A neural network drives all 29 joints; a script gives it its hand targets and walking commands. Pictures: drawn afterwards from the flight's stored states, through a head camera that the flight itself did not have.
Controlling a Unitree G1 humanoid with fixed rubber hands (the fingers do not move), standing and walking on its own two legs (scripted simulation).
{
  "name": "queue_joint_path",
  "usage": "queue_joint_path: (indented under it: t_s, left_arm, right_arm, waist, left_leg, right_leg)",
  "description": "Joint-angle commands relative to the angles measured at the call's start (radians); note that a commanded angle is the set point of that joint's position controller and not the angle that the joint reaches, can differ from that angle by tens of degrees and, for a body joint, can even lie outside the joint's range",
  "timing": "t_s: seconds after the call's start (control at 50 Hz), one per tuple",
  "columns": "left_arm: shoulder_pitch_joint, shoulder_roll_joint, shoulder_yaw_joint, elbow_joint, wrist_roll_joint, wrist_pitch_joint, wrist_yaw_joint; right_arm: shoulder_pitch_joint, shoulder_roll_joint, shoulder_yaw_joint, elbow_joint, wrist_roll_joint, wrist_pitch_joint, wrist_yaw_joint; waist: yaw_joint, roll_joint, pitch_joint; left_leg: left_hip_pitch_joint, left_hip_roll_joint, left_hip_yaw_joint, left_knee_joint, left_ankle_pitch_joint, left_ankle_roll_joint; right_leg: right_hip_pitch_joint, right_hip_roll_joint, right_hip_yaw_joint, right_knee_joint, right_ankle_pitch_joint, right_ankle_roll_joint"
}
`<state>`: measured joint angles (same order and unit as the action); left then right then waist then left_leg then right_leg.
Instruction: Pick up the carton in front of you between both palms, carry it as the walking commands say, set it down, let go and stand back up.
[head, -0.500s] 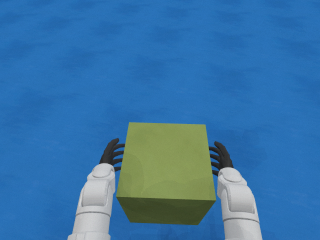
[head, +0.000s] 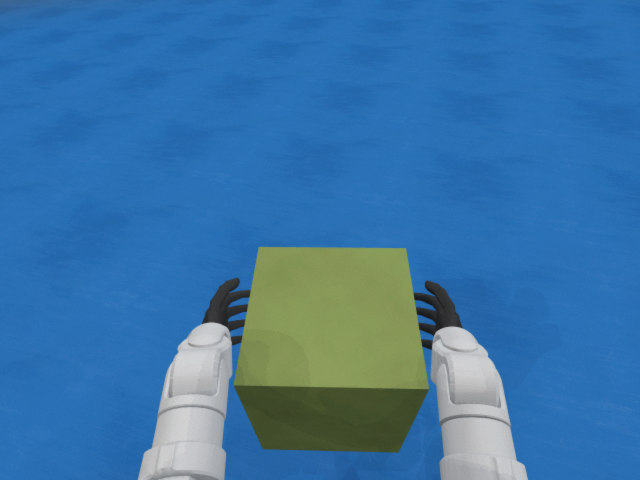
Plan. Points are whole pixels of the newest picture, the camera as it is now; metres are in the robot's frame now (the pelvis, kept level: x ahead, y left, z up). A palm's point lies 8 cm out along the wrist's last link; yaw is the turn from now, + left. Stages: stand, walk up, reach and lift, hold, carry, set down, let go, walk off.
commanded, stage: set down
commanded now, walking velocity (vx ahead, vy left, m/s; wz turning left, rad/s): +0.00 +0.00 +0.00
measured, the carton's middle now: (331, 353) +0.31 +0.00 -0.04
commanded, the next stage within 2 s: none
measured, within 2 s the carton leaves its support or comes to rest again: neither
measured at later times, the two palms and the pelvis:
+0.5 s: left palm (240, 344) +0.35 +0.15 -0.08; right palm (423, 347) +0.35 -0.15 -0.09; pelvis -0.03 -0.02 -0.05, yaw +1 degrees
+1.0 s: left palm (262, 362) +0.41 +0.14 -0.25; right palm (408, 367) +0.40 -0.15 -0.26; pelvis -0.04 +0.03 -0.18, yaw +2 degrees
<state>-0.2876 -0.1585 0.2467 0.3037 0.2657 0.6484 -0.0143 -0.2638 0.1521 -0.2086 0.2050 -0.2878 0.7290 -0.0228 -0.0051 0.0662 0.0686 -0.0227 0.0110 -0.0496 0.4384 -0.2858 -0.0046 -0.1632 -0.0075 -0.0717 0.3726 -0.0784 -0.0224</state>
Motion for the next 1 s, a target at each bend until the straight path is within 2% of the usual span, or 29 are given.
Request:
queue_joint_path:
  t_s: [0.0, 0.1, 0.18, 0.26, 0.32, 0.38, 0.44, 0.54, 0.6, 0.64, 0.7, 0.76, 0.8, 0.9, 0.98]
  left_arm:
    - [-0.544, -0.896, -0.495, -0.018, -0.211, -0.044, -0.243]
    - [-0.715, -0.851, -0.348, 0.151, -0.126, -0.098, -0.28]
    - [-0.796, -0.771, -0.152, 0.311, -0.01, -0.149, -0.268]
    - [-0.786, -0.629, 0.049, 0.399, 0.115, -0.2, -0.225]
    - [-0.785, -0.548, 0.106, 0.404, 0.152, -0.257, -0.203]
    - [-0.785, -0.536, 0.072, 0.383, 0.132, -0.333, -0.195]
    - [-0.792, -0.574, -0.008, 0.365, 0.079, -0.424, -0.198]
    - [-0.875, -0.701, -0.228, 0.346, -0.05, -0.546, -0.201]
    - [-0.951, -0.753, -0.372, 0.267, -0.145, -0.562, -0.187]
    - [-0.973, -0.778, -0.443, 0.221, -0.198, -0.551, -0.169]
    - [-0.98, -0.822, -0.473, 0.215, -0.227, -0.509, -0.154]
    - [-0.988, -0.869, -0.439, 0.26, -0.208, -0.455, -0.155]
    - [-1.001, -0.887, -0.398, 0.298, -0.187, -0.426, -0.157]
    - [-1.051, -0.882, -0.317, 0.354, -0.153, -0.401, -0.156]
    - [-1.111, -0.86, -0.305, 0.354, -0.154, -0.418, -0.139]
  right_arm:
    - [-0.542, 0.936, 0.558, -0.022, 0.26, -0.051, 0.253]
    - [-0.679, 0.981, 0.415, 0.155, 0.21, -0.079, 0.25]
    - [-0.77, 0.925, 0.229, 0.315, 0.12, -0.119, 0.218]
    - [-0.775, 0.773, 0.025, 0.419, 0.007, -0.184, 0.173]
    - [-0.767, 0.669, -0.047, 0.436, -0.042, -0.257, 0.147]
    - [-0.758, 0.647, -0.034, 0.424, -0.047, -0.344, 0.129]
    - [-0.776, 0.671, 0.042, 0.398, -0.027, -0.444, 0.121]
    - [-0.879, 0.784, 0.279, 0.364, 0.058, -0.573, 0.118]
    - [-0.945, 0.809, 0.412, 0.285, 0.123, -0.594, 0.125]
    - [-0.966, 0.8, 0.467, 0.241, 0.157, -0.587, 0.132]
    - [-0.963, 0.794, 0.475, 0.247, 0.167, -0.548, 0.155]
    - [-0.973, 0.794, 0.427, 0.307, 0.149, -0.5, 0.194]
    - [-0.987, 0.789, 0.381, 0.353, 0.128, -0.475, 0.219]
    - [-1.037, 0.768, 0.291, 0.431, 0.097, -0.451, 0.263]
    - [-1.084, 0.752, 0.267, 0.451, 0.104, -0.463, 0.264]
  waist:
    - [0.012, -0.058, -0.242]
    - [0.008, -0.077, -0.224]
    - [0.008, -0.088, -0.189]
    - [0.01, -0.076, -0.158]
    - [0.008, -0.067, -0.196]
    - [0.009, -0.07, -0.287]
    - [0.02, -0.075, -0.418]
    - [0.017, -0.07, -0.776]
    - [-0.001, -0.067, -1.075]
    - [-0.018, -0.069, -1.215]
    - [-0.037, -0.07, -1.227]
    - [-0.04, -0.053, -1.099]
    - [-0.044, -0.047, -1.032]
    - [-0.052, -0.046, -1.004]
    - [-0.054, -0.053, -1.066]
  left_leg:
    - [-0.45, -0.061, -0.063, -0.159, -0.086, 0.083]
    - [-0.473, -0.07, -0.046, -0.087, -0.154, 0.09]
    - [-0.516, -0.078, -0.04, -0.004, -0.16, 0.088]
    - [-0.61, -0.089, -0.036, 0.072, -0.156, 0.082]
    - [-0.706, -0.099, -0.033, 0.142, -0.13, 0.07]
    - [-0.82, -0.114, -0.027, 0.211, -0.085, 0.058]
    - [-0.96, -0.131, -0.014, 0.287, -0.051, 0.045]
    - [-1.166, -0.163, 0.01, 0.431, -0.012, 0.016]
    - [-1.229, -0.181, 0.019, 0.517, 0.041, -0.006]
    - [-1.25, -0.186, 0.02, 0.57, 0.08, -0.017]
    - [-1.291, -0.185, 0.016, 0.626, 0.062, -0.026]
    - [-1.316, -0.179, 0.009, 0.653, -0.015, -0.029]
    - [-1.337, -0.178, 0.005, 0.668, -0.047, -0.029]
    - [-1.409, -0.19, 0.013, 0.741, -0.026, -0.035]
    - [-1.47, -0.204, 0.03, 0.82, 0.002, -0.04]
  right_leg:
    - [0.493, 0.067, 0.157, 0.014, -0.094, 0.028]
    - [0.434, 0.041, 0.205, 0.001, -0.291, 0.043]
    - [0.345, 0.029, 0.23, 0.019, -0.368, 0.047]
    - [0.236, 0.045, 0.224, 0.103, -0.346, 0.042]
    - [0.145, 0.056, 0.224, 0.185, -0.274, 0.04]
    - [0.083, 0.068, 0.228, 0.271, -0.159, 0.032]
    - [0.049, 0.079, 0.217, 0.382, -0.007, 0.022]
    - [0.044, 0.092, 0.193, 0.584, 0.208, 0.023]
    - [0.065, 0.098, 0.182, 0.705, 0.338, 0.019]
    - [0.013, 0.106, 0.164, 0.771, 0.374, 0.015]
    - [-0.172, 0.121, 0.13, 0.82, 0.284, 0.017]
    - [-0.424, 0.13, 0.093, 0.84, 0.112, 0.019]
    - [-0.557, 0.132, 0.074, 0.858, 0.041, 0.019]
    - [-0.749, 0.136, 0.056, 0.928, 0.027, 0.013]
    - [-0.827, 0.135, 0.054, 0.997, 0.065, 0.017]
